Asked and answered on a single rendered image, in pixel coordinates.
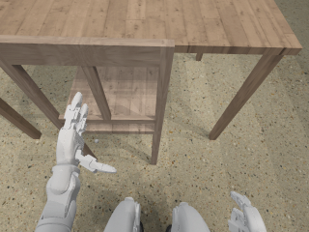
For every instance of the chair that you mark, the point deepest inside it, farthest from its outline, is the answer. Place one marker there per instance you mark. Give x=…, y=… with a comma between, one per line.
x=124, y=81

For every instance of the left robot thigh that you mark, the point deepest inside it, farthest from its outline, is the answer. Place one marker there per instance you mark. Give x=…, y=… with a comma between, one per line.
x=125, y=217

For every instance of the left robot shin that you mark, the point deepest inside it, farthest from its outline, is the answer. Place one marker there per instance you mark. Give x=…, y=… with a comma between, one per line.
x=138, y=227

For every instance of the table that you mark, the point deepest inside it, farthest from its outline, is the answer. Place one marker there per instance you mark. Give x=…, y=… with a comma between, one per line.
x=251, y=27

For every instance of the left robot hand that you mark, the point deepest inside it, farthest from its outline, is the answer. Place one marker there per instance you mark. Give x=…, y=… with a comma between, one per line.
x=70, y=138

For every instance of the right robot hand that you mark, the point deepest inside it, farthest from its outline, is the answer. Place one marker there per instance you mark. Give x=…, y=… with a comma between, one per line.
x=249, y=220

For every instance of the left robot forearm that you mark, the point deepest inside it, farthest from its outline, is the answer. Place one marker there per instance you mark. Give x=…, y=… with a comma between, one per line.
x=60, y=209

